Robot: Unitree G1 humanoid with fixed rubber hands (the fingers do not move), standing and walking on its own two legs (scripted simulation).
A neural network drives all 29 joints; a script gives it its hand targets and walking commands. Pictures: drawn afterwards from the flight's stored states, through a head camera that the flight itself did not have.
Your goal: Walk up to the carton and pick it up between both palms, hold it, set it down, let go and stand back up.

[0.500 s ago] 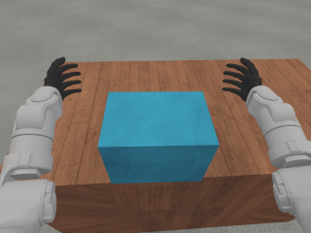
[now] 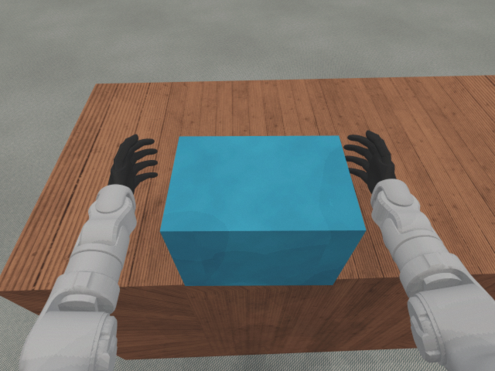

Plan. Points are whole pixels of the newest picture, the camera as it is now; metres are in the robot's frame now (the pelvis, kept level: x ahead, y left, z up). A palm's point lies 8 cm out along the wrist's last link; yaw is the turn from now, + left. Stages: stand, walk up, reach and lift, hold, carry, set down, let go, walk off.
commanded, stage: reach and lift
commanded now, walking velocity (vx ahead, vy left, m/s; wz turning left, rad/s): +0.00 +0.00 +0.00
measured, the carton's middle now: (259, 213) +0.37 +0.01 +0.04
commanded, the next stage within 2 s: none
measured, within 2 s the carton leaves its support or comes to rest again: neither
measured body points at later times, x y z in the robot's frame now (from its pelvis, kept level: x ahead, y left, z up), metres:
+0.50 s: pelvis -0.01 -0.01 +0.00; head +0.03 +0.00 +0.44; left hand +0.42 +0.20 +0.08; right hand +0.44 -0.17 +0.09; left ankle +0.00 +0.12 -0.74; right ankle -0.01 -0.11 -0.74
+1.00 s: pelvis -0.01 +0.00 +0.00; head +0.03 +0.01 +0.45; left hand +0.42 +0.19 +0.08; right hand +0.44 -0.16 +0.09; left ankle +0.00 +0.12 -0.74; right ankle -0.01 -0.11 -0.74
